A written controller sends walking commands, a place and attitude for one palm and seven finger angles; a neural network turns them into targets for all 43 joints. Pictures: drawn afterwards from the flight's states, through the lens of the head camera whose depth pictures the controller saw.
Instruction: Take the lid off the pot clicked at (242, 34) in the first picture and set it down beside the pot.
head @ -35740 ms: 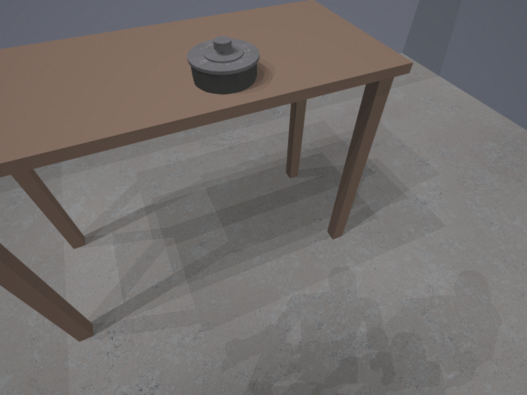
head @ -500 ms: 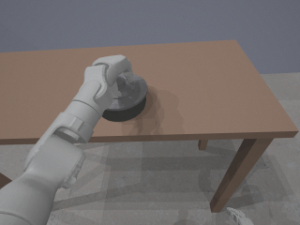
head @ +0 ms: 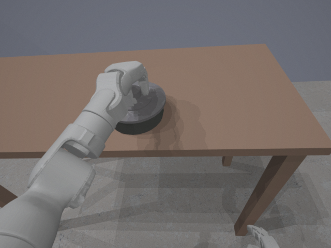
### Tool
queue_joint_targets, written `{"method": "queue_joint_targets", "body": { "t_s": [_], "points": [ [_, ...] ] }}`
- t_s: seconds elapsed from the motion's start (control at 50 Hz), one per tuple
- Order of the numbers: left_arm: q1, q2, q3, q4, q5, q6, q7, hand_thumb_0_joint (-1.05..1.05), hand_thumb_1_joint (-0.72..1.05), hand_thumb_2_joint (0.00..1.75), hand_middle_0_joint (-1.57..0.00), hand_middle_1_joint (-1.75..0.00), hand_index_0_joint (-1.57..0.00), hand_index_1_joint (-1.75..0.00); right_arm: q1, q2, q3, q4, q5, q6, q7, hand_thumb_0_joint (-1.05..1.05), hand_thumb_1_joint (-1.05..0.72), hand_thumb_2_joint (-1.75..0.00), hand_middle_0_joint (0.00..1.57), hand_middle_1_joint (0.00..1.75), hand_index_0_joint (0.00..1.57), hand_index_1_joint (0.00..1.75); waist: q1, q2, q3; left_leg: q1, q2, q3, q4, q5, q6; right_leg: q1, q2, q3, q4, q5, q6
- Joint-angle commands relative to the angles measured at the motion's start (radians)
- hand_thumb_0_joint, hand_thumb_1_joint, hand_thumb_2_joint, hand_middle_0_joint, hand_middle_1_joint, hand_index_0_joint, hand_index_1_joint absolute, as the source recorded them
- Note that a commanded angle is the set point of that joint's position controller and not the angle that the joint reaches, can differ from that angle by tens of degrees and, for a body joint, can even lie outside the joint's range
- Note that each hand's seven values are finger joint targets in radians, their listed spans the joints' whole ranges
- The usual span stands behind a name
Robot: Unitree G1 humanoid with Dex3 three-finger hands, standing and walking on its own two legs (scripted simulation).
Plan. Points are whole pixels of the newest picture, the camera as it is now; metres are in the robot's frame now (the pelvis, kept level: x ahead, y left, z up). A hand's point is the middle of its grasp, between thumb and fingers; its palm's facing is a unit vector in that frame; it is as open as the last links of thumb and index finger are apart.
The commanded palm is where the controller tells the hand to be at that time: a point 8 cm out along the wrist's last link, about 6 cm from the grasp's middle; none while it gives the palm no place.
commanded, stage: close the fingers and squeeze the knob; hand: left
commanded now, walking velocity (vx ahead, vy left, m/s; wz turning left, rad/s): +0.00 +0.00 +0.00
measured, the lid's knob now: (133, 92) +0.47 +0.10 +0.15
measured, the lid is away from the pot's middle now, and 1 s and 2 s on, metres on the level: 0.00 0.01 0.01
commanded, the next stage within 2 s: lift the lid straight up in 0.64 s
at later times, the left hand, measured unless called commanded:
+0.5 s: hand (129, 93) +0.44 +0.10 +0.17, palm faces -0.32 -0.09 -0.94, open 6.8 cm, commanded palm +0.43 +0.11 +0.23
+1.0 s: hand (129, 91) +0.44 +0.10 +0.18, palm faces -0.33 -0.08 -0.94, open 6.8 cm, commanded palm +0.43 +0.11 +0.25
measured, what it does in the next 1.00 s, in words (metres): stands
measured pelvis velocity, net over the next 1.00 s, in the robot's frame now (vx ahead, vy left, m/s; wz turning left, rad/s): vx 0.00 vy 0.00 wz -0.02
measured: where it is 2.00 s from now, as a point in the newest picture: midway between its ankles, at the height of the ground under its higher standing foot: outside the picture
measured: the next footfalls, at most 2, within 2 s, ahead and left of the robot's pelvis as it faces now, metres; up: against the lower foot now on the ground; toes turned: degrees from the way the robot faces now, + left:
none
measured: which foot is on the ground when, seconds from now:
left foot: down 0.00-1.00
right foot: down 0.00-1.00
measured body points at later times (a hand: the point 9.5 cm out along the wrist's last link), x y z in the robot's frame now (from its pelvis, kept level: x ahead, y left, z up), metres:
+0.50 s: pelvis +0.00 +0.00 +0.00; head +0.00 -0.03 +0.45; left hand +0.45 +0.10 +0.23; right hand +0.14 -0.24 -0.12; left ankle +0.01 +0.09 -0.74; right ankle -0.03 -0.11 -0.74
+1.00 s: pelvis +0.00 +0.00 +0.00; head +0.00 -0.03 +0.45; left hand +0.46 +0.10 +0.23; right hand +0.12 -0.24 -0.13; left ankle +0.01 +0.09 -0.74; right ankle -0.03 -0.11 -0.74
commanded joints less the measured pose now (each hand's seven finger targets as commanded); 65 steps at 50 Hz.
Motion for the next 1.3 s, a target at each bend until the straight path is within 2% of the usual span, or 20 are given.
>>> {"method": "queue_joint_targets", "body": {
  "t_s": [0.0, 0.22, 0.42, 0.5, 0.54, 0.58, 0.66, 0.7, 0.74, 0.8, 0.86, 0.9, 0.96, 1.02, 1.06, 1.12, 1.16, 1.22, 1.26, 1.28],
  "points": [
    [-0.514, 0.183, 0.102, -0.153, 0.026, -0.010, 0.024, 0.00, 0.43, 0.76, -0.81, -0.99, -0.81, -0.99, -0.115, -0.102, -0.026, -0.142, -0.001, -0.047, -0.015, 0.00, -0.90, -0.90, 0.20, 0.30, 0.20, 0.30, 0.000, -0.177, -0.348, 0.213, -0.023, -0.039, 0.009, 0.282, 0.025, 0.041, 0.049, 0.023, -0.032, 0.401, -0.031],
    [-0.536, 0.173, 0.089, -0.141, 0.036, -0.013, 0.026, 0.00, 0.47, 0.91, -0.76, -0.96, -0.83, -0.98, -0.108, -0.102, -0.026, -0.139, -0.001, -0.044, -0.020, 0.00, -0.90, -0.90, 0.20, 0.30, 0.20, 0.30, -0.006, -0.154, -0.336, 0.215, -0.022, -0.040, 0.004, 0.263, 0.024, 0.023, 0.051, 0.021, -0.037, 0.376, -0.033],
    [-0.528, 0.239, 0.132, -0.055, 0.046, -0.017, 0.033, 0.00, 0.55, 0.95, -0.81, -0.98, -0.89, -1.00, -0.093, -0.111, -0.020, -0.133, 0.000, -0.039, -0.033, 0.00, -0.90, -0.90, 0.20, 0.30, 0.20, 0.30, -0.004, -0.167, -0.294, 0.166, -0.021, -0.030, -0.010, 0.196, 0.023, 0.025, 0.050, 0.025, -0.048, 0.334, -0.030],
    [-0.543, 0.202, 0.104, -0.051, 0.048, -0.022, 0.034, 0.00, 0.58, 0.97, -0.83, -1.00, -0.91, -1.00, -0.087, -0.108, -0.023, -0.136, -0.003, -0.040, -0.033, 0.00, -0.90, -0.90, 0.20, 0.30, 0.20, 0.30, -0.010, -0.152, -0.302, 0.177, -0.020, -0.035, -0.011, 0.193, 0.023, 0.010, 0.054, 0.020, -0.047, 0.316, -0.033],
    [-0.544, 0.267, 0.159, -0.052, 0.036, -0.029, 0.043, 0.00, 0.60, 0.98, -0.84, -1.00, -0.93, -1.01, -0.075, -0.125, -0.029, -0.131, -0.004, -0.036, -0.037, 0.00, -0.90, -0.90, 0.20, 0.30, 0.20, 0.30, -0.005, -0.161, -0.307, 0.164, -0.016, -0.036, -0.013, 0.182, 0.023, 0.026, 0.050, 0.022, -0.051, 0.313, -0.037],
    [-0.558, 0.197, 0.101, -0.029, 0.049, -0.028, 0.036, 0.00, 0.61, 0.99, -0.85, -1.01, -0.94, -1.01, -0.080, -0.107, -0.025, -0.135, -0.003, -0.041, -0.038, 0.00, -0.90, -0.90, 0.20, 0.30, 0.20, 0.30, -0.015, -0.171, -0.293, 0.166, -0.019, -0.034, -0.015, 0.171, 0.025, 0.008, 0.053, 0.021, -0.052, 0.303, -0.031],
    [-0.581, 0.224, 0.124, -0.064, 0.052, -0.034, 0.041, 0.00, 0.64, 1.01, -0.87, -1.02, -0.96, -1.02, -0.071, -0.112, -0.028, -0.134, -0.005, -0.046, -0.035, 0.00, -0.90, -0.90, 0.20, 0.30, 0.20, 0.30, -0.010, -0.135, -0.345, 0.194, -0.015, -0.039, -0.011, 0.209, 0.023, 0.021, 0.053, 0.024, -0.041, 0.321, -0.036],
    [-0.579, 0.185, 0.096, -0.069, 0.048, -0.032, 0.036, 0.00, 0.64, 1.01, -0.88, -1.02, -0.97, -1.02, -0.077, -0.108, -0.030, -0.138, -0.003, -0.049, -0.033, 0.00, -0.90, -0.90, 0.20, 0.30, 0.20, 0.30, -0.015, -0.142, -0.323, 0.200, -0.015, -0.037, -0.012, 0.202, 0.025, 0.002, 0.055, 0.022, -0.048, 0.311, -0.034],
    [-0.547, 0.239, 0.145, -0.066, 0.032, -0.034, 0.041, 0.00, 0.64, 1.01, -0.88, -1.03, -0.98, -1.02, -0.073, -0.123, -0.034, -0.136, -0.007, -0.047, -0.034, 0.00, -0.90, -0.90, 0.20, 0.30, 0.20, 0.30, -0.006, -0.150, -0.325, 0.187, -0.014, -0.042, -0.013, 0.204, 0.026, 0.021, 0.053, 0.022, -0.052, 0.316, -0.038],
    [-0.617, 0.238, 0.128, -0.056, 0.044, -0.036, 0.041, 0.00, 0.64, 1.02, -0.89, -1.03, -0.98, -1.02, -0.068, -0.112, -0.030, -0.127, -0.003, -0.057, -0.042, 0.00, -0.90, -0.90, 0.20, 0.30, 0.20, 0.30, -0.016, -0.162, -0.315, 0.191, -0.016, -0.035, -0.019, 0.177, 0.029, 0.008, 0.056, 0.027, -0.057, 0.298, -0.032],
    [-0.667, 0.287, 0.158, -0.064, 0.049, -0.049, 0.046, 0.00, 0.64, 1.02, -0.89, -1.03, -0.98, -1.02, -0.068, -0.112, -0.025, -0.124, -0.005, -0.066, -0.047, 0.00, -0.90, -0.90, 0.20, 0.30, 0.20, 0.30, -0.012, -0.153, -0.345, 0.195, -0.017, -0.040, -0.021, 0.176, 0.028, 0.022, 0.053, 0.030, -0.052, 0.297, -0.032],
    [-0.696, 0.241, 0.120, -0.072, 0.048, -0.052, 0.044, 0.00, 0.65, 1.02, -0.89, -1.03, -0.98, -1.02, -0.066, -0.107, -0.028, -0.120, -0.002, -0.076, -0.047, 0.00, -0.90, -0.90, 0.20, 0.30, 0.20, 0.30, -0.020, -0.139, -0.351, 0.217, -0.015, -0.043, -0.021, 0.185, 0.028, 0.002, 0.055, 0.029, -0.053, 0.293, -0.033],
    [-0.723, 0.284, 0.160, -0.117, 0.047, -0.064, 0.047, 0.00, 0.65, 1.02, -0.89, -1.03, -0.98, -1.02, -0.060, -0.109, -0.033, -0.123, -0.009, -0.096, -0.045, 0.00, -0.90, -0.90, 0.20, 0.30, 0.20, 0.30, -0.013, -0.118, -0.418, 0.257, -0.013, -0.052, -0.007, 0.248, 0.029, 0.024, 0.053, 0.034, -0.043, 0.339, -0.035],
    [-0.731, 0.248, 0.131, -0.140, 0.043, -0.060, 0.040, 0.00, 0.65, 1.02, -0.89, -1.03, -0.99, -1.02, -0.061, -0.106, -0.036, -0.121, -0.006, -0.112, -0.039, 0.00, -0.90, -0.90, 0.20, 0.30, 0.20, 0.30, -0.014, -0.111, -0.426, 0.283, -0.013, -0.054, 0.003, 0.312, 0.030, 0.015, 0.055, 0.034, -0.040, 0.377, -0.033],
    [-0.772, 0.315, 0.182, -0.194, 0.042, -0.068, 0.041, 0.00, 0.65, 1.02, -0.89, -1.03, -0.99, -1.02, -0.059, -0.111, -0.035, -0.120, -0.008, -0.119, -0.035, 0.00, -0.90, -0.90, 0.20, 0.30, 0.20, 0.30, -0.009, -0.119, -0.462, 0.295, -0.009, -0.058, 0.001, 0.334, 0.029, 0.041, 0.052, 0.034, -0.039, 0.392, -0.032],
    [-0.757, 0.297, 0.168, -0.170, 0.040, -0.058, 0.035, 0.00, 0.65, 1.02, -0.89, -1.03, -0.99, -1.02, -0.065, -0.110, -0.036, -0.112, -0.006, -0.130, -0.033, 0.00, -0.90, -0.90, 0.20, 0.30, 0.20, 0.30, -0.008, -0.132, -0.428, 0.292, -0.011, -0.055, 0.005, 0.360, 0.031, 0.029, 0.054, 0.033, -0.040, 0.412, -0.030],
    [-0.764, 0.285, 0.161, -0.243, 0.034, -0.064, 0.034, 0.00, 0.65, 1.02, -0.89, -1.03, -0.99, -1.02, -0.075, -0.104, -0.040, -0.125, -0.008, -0.140, -0.024, 0.00, -0.90, -0.90, 0.20, 0.30, 0.20, 0.30, -0.002, -0.095, -0.485, 0.332, -0.007, -0.064, 0.015, 0.424, 0.028, 0.040, 0.051, 0.036, -0.032, 0.429, -0.031],
    [-0.691, 0.261, 0.146, -0.135, 0.039, -0.032, 0.024, 0.00, 0.65, 1.02, -0.89, -1.03, -0.99, -1.02, -0.078, -0.110, -0.036, -0.107, -0.004, -0.126, -0.018, 0.00, -0.90, -0.90, 0.20, 0.30, 0.20, 0.30, -0.004, -0.150, -0.372, 0.274, -0.011, -0.052, 0.006, 0.375, 0.028, 0.010, 0.056, 0.028, -0.045, 0.409, -0.031],
    [-0.716, 0.291, 0.159, -0.151, 0.036, -0.035, 0.019, 0.00, 0.65, 1.02, -0.89, -1.03, -0.99, -1.02, -0.092, -0.112, -0.027, -0.117, -0.002, -0.115, -0.021, 0.00, -0.90, -0.90, 0.20, 0.30, 0.20, 0.30, 0.002, -0.151, -0.382, 0.244, -0.018, -0.046, -0.010, 0.311, 0.026, 0.040, 0.048, 0.031, -0.045, 0.390, -0.032],
    [-0.740, 0.232, 0.111, -0.166, 0.032, -0.038, 0.013, 0.00, 0.65, 1.02, -0.89, -1.03, -0.99, -1.02, -0.099, -0.103, -0.029, -0.124, -0.001, -0.119, -0.025, 0.00, -0.90, -0.90, 0.20, 0.30, 0.20, 0.30, -0.007, -0.154, -0.377, 0.260, -0.019, -0.045, -0.007, 0.310, 0.031, 0.024, 0.049, 0.030, -0.049, 0.389, -0.031]
  ]
}}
